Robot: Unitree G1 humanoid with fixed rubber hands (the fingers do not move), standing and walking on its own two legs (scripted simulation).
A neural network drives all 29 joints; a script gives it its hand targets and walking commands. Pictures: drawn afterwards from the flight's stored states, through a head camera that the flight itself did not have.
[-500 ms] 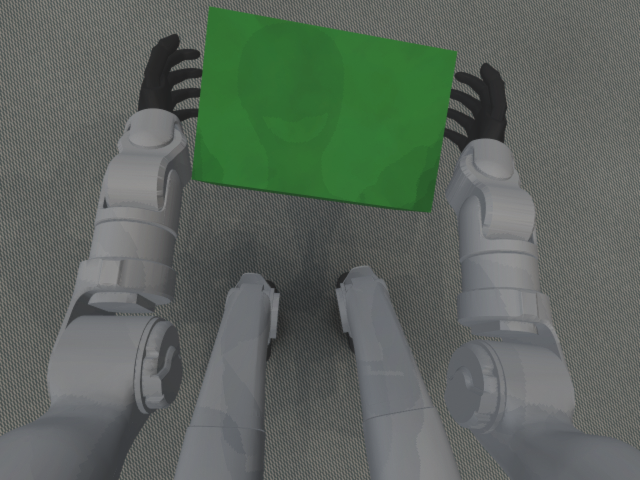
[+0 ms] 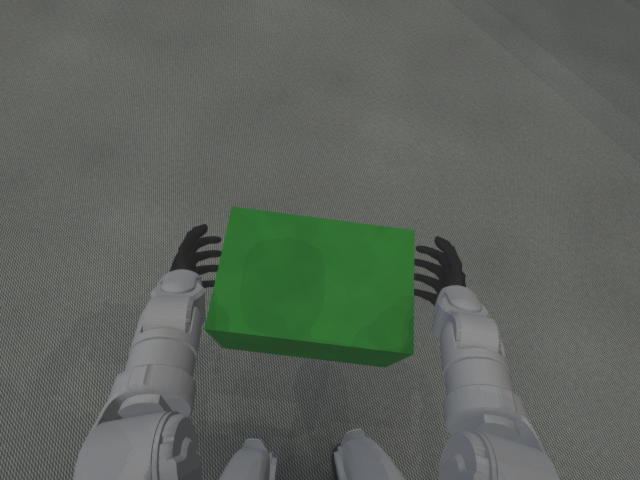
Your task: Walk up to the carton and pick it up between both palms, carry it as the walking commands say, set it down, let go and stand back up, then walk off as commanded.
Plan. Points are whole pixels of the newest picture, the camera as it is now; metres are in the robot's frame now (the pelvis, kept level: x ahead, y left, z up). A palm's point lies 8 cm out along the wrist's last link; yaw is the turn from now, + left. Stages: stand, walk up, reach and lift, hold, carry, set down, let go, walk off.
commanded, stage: reach and lift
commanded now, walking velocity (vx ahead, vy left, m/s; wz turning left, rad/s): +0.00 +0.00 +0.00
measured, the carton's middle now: (313, 292) +0.39 -0.02 -0.11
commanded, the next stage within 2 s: none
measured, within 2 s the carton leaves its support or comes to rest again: neither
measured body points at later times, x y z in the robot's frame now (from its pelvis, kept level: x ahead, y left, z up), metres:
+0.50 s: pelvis +0.05 +0.01 +0.05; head +0.10 +0.01 +0.50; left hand +0.38 +0.15 +0.02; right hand +0.33 -0.20 +0.03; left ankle +0.05 +0.11 -0.68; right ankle +0.06 -0.14 -0.68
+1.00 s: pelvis +0.04 +0.00 +0.06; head +0.00 +0.00 +0.51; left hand +0.37 +0.14 +0.09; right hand +0.32 -0.21 +0.09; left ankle +0.05 +0.11 -0.68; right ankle +0.06 -0.14 -0.68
